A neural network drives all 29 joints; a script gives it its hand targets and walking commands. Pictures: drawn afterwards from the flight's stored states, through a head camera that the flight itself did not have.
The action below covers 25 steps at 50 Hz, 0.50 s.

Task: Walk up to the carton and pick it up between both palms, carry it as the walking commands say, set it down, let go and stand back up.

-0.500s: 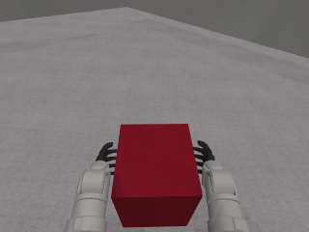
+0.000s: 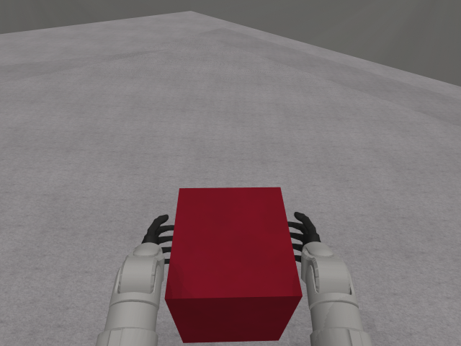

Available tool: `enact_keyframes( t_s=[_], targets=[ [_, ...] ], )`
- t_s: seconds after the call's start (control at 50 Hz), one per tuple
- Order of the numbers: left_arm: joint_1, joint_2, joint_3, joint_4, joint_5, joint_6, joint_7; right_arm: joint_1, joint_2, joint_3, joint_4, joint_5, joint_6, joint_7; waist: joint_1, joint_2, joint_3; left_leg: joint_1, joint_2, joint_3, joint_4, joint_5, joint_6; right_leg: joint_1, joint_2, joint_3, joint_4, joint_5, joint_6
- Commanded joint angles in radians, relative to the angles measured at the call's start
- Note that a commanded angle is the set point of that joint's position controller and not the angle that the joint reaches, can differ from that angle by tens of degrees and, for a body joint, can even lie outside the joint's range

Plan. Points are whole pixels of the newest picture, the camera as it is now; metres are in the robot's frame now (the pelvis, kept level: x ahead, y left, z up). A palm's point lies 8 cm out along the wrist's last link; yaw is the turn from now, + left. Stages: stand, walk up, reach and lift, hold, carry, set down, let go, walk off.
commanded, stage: hold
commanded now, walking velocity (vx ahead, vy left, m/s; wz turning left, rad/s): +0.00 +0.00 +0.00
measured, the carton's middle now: (230, 267) +0.30 +0.00 -0.03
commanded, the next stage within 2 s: carry in 0.04 s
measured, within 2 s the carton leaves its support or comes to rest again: neither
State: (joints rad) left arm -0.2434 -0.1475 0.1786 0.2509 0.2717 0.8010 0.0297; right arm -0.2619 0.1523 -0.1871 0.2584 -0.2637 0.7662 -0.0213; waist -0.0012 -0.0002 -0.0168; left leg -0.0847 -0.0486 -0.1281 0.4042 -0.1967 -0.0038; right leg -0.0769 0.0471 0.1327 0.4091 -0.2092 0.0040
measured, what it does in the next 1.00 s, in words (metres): walks ahead: right foot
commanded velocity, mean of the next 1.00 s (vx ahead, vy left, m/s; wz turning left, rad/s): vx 0.50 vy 0.00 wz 0.00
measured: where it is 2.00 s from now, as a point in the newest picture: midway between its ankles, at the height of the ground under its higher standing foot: (231, 223)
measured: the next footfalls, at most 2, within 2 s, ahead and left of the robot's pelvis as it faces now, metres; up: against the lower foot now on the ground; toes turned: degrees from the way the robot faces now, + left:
right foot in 0.66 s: +0.28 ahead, -0.11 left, +0.00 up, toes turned -9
left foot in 1.04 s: +0.60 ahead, +0.07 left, +0.00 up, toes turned +13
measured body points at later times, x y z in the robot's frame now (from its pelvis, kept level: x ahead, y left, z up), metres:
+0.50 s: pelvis +0.12 -0.01 -0.01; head +0.10 -0.01 +0.44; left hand +0.40 +0.14 +0.07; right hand +0.40 -0.16 +0.07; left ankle +0.09 +0.10 -0.74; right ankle +0.02 -0.12 -0.73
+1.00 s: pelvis +0.40 -0.03 -0.01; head +0.44 -0.03 +0.44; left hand +0.68 +0.13 +0.07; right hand +0.71 -0.16 +0.07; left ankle +0.53 +0.08 -0.72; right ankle +0.24 -0.11 -0.74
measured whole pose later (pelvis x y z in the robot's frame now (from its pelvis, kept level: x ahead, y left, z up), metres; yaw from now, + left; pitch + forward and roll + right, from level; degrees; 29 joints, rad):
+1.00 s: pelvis +0.40 -0.03 -0.01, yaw +2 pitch +5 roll +2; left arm -0.18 -0.14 0.10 -0.40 0.10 1.23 0.12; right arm -0.19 0.14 -0.08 -0.39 -0.10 1.20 -0.11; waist 0.02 -0.03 -0.03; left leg -0.54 0.03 0.24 0.51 -0.11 0.03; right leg 0.03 -0.04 -0.18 0.28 -0.39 -0.02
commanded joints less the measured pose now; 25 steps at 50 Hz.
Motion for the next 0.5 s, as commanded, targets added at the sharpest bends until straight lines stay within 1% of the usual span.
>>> enact_keyframes(
  t_s=[0.0, 0.02, 0.04, 0.06, 0.08, 0.1, 0.12, 0.14, 0.16, 0.18, 0.2, 0.22, 0.24, 0.26, 0.28, 0.3, 0.32, 0.34, 0.36, 0.38, 0.4, 0.42, 0.44, 0.46, 0.48],
  targets=[
    [-0.585, -0.952, -0.558, -0.129, -0.312, -0.078, -0.271, -0.462, 1.024, 0.541, -0.041, 0.283, -0.029, 0.249, -0.001, -0.002, -0.235, 0.063, -0.035, 0.043, -0.055, 0.127, -0.007, 0.020, 0.032, -0.042, -0.064, 0.148, 0.008],
    [-0.603, -0.933, -0.554, -0.125, -0.321, -0.089, -0.274, -0.463, 0.986, 0.561, -0.054, 0.285, -0.037, 0.249, 0.015, -0.003, -0.188, -0.094, 0.122, 0.009, -0.014, -0.058, 0.023, -0.123, -0.124, -0.002, -0.027, -0.049, -0.017],
    [-0.625, -0.930, -0.558, -0.120, -0.327, -0.093, -0.273, -0.491, 0.987, 0.569, -0.055, 0.294, -0.040, 0.245, 0.011, 0.001, -0.203, -0.111, 0.121, -0.014, -0.034, -0.231, 0.035, -0.151, -0.131, 0.030, -0.049, -0.223, -0.032],
    [-0.663, -0.934, -0.583, -0.138, -0.338, -0.093, -0.272, -0.508, 0.994, 0.586, -0.056, 0.300, -0.040, 0.242, 0.008, 0.006, -0.197, -0.141, 0.114, -0.023, -0.045, -0.369, 0.044, -0.194, -0.124, 0.037, -0.052, -0.354, -0.043],
    [-0.684, -0.939, -0.606, -0.156, -0.350, -0.089, -0.268, -0.519, 0.998, 0.602, -0.066, 0.312, -0.037, 0.239, 0.007, 0.005, -0.194, -0.161, 0.110, -0.024, -0.044, -0.463, 0.053, -0.224, -0.113, 0.026, -0.033, -0.438, -0.049],
    [-0.700, -0.947, -0.640, -0.197, -0.369, -0.081, -0.263, -0.523, 0.998, 0.632, -0.098, 0.332, -0.032, 0.236, 0.006, 0.013, -0.196, -0.162, 0.121, -0.040, -0.047, -0.483, 0.060, -0.249, -0.106, 0.011, 0.000, -0.436, -0.049],
    [-0.703, -0.952, -0.674, -0.233, -0.390, -0.070, -0.256, -0.529, 0.997, 0.663, -0.143, 0.354, -0.025, 0.229, 0.006, 0.035, -0.231, -0.138, 0.140, -0.060, -0.064, -0.449, 0.070, -0.258, -0.090, -0.029, 0.047, -0.369, -0.042],
    [-0.697, -0.954, -0.698, -0.256, -0.409, -0.055, -0.249, -0.522, 0.989, 0.681, -0.180, 0.369, -0.013, 0.221, 0.006, 0.077, -0.278, -0.096, 0.167, -0.094, -0.085, -0.420, 0.085, -0.264, -0.069, -0.076, 0.113, -0.288, -0.037],
    [-0.685, -0.954, -0.719, -0.277, -0.428, -0.036, -0.242, -0.511, 0.981, 0.700, -0.215, 0.378, 0.004, 0.211, 0.005, 0.121, -0.318, -0.058, 0.202, -0.132, -0.105, -0.416, 0.104, -0.279, -0.052, -0.116, 0.165, -0.245, -0.036],
    [-0.668, -0.952, -0.736, -0.300, -0.448, -0.013, -0.238, -0.499, 0.969, 0.718, -0.249, 0.387, 0.027, 0.202, 0.004, 0.140, -0.329, -0.050, 0.229, -0.153, -0.115, -0.427, 0.117, -0.292, -0.040, -0.145, 0.167, -0.249, -0.039],
    [-0.646, -0.955, -0.747, -0.317, -0.466, 0.016, -0.237, -0.491, 0.955, 0.730, -0.283, 0.396, 0.055, 0.195, 0.006, 0.137, -0.320, -0.083, 0.237, -0.144, -0.120, -0.451, 0.119, -0.273, -0.033, -0.164, 0.122, -0.265, -0.045],
    [-0.628, -0.957, -0.756, -0.334, -0.485, 0.045, -0.236, -0.487, 0.939, 0.739, -0.314, 0.404, 0.086, 0.189, 0.009, 0.121, -0.305, -0.147, 0.223, -0.110, -0.098, -0.461, 0.106, -0.221, -0.037, -0.157, 0.061, -0.269, -0.053],
    [-0.613, -0.955, -0.767, -0.357, -0.504, 0.075, -0.233, -0.489, 0.928, 0.747, -0.349, 0.418, 0.117, 0.185, 0.011, 0.065, -0.293, -0.230, 0.182, -0.041, -0.030, -0.418, 0.077, -0.144, -0.069, -0.102, -0.006, -0.285, -0.067],
    [-0.593, -0.937, -0.771, -0.382, -0.515, 0.105, -0.226, -0.496, 0.930, 0.760, -0.389, 0.440, 0.152, 0.183, 0.017, -0.073, -0.288, -0.345, 0.120, 0.062, 0.132, -0.330, 0.037, -0.058, -0.171, 0.057, -0.092, -0.345, -0.099],
    [-0.569, -0.904, -0.766, -0.412, -0.515, 0.134, -0.214, -0.493, 0.941, 0.771, -0.414, 0.470, 0.189, 0.183, 0.022, -0.221, -0.291, -0.503, 0.063, 0.169, 0.327, -0.262, 0.008, 0.062, -0.295, 0.258, -0.174, -0.364, -0.150],
    [-0.537, -0.886, -0.763, -0.444, -0.512, 0.161, -0.199, -0.494, 0.933, 0.776, -0.438, 0.501, 0.221, 0.183, 0.021, -0.245, -0.267, -0.627, 0.055, 0.215, 0.350, -0.293, 0.000, 0.134, -0.372, 0.344, -0.176, -0.216, -0.203],
    [-0.539, -0.880, -0.776, -0.480, -0.513, 0.188, -0.182, -0.508, 0.926, 0.789, -0.458, 0.529, 0.246, 0.184, 0.018, -0.202, -0.257, -0.628, 0.082, 0.216, 0.282, -0.319, 0.008, 0.143, -0.378, 0.304, -0.157, -0.081, -0.222],
    [-0.539, -0.876, -0.789, -0.527, -0.518, 0.213, -0.170, -0.499, 0.913, 0.793, -0.476, 0.550, 0.268, 0.185, 0.015, -0.157, -0.272, -0.554, 0.081, 0.231, 0.204, -0.294, 0.010, 0.124, -0.359, 0.226, -0.143, 0.004, -0.203],
    [-0.543, -0.871, -0.800, -0.574, -0.532, 0.237, -0.161, -0.476, 0.910, 0.796, -0.494, 0.564, 0.292, 0.182, 0.007, -0.142, -0.295, -0.440, 0.065, 0.261, 0.101, -0.212, 0.009, 0.087, -0.325, 0.139, -0.125, 0.035, -0.173],
    [-0.539, -0.863, -0.798, -0.618, -0.539, 0.259, -0.156, -0.449, 0.913, 0.797, -0.515, 0.573, 0.314, 0.178, 0.001, -0.143, -0.322, -0.294, 0.048, 0.289, 0.020, -0.117, 0.005, 0.024, -0.278, 0.046, -0.095, 0.047, -0.138],
    [-0.520, -0.860, -0.794, -0.651, -0.545, 0.281, -0.153, -0.419, 0.915, 0.796, -0.536, 0.573, 0.334, 0.173, -0.002, -0.122, -0.350, -0.120, 0.060, 0.285, -0.022, -0.046, 0.009, -0.066, -0.231, -0.039, -0.039, 0.028, -0.103],
    [-0.491, -0.857, -0.790, -0.661, -0.547, 0.305, -0.151, -0.383, 0.911, 0.792, -0.552, 0.566, 0.352, 0.168, -0.011, -0.055, -0.377, 0.071, 0.126, 0.205, -0.045, -0.032, 0.032, -0.203, -0.181, -0.115, 0.072, -0.033, -0.068],
    [-0.499, -0.859, -0.802, -0.676, -0.559, 0.331, -0.156, -0.361, 0.883, 0.777, -0.559, 0.542, 0.367, 0.159, -0.023, 0.164, -0.397, 0.228, 0.301, -0.074, -0.104, -0.107, 0.111, -0.390, -0.093, -0.228, 0.298, -0.107, -0.022],
    [-0.509, -0.861, -0.819, -0.670, -0.572, 0.354, -0.164, -0.351, 0.872, 0.771, -0.551, 0.530, 0.381, 0.151, -0.029, 0.289, -0.360, 0.358, 0.430, -0.270, -0.113, 0.027, 0.199, -0.635, -0.049, -0.259, 0.384, -0.269, -0.008],
    [-0.492, -0.854, -0.818, -0.645, -0.582, 0.372, -0.173, -0.344, 0.869, 0.774, -0.554, 0.531, 0.400, 0.145, -0.039, 0.250, -0.314, 0.391, 0.480, -0.304, -0.097, 0.193, 0.245, -0.753, -0.068, -0.220, 0.420, -0.370, -0.023]
  ],
)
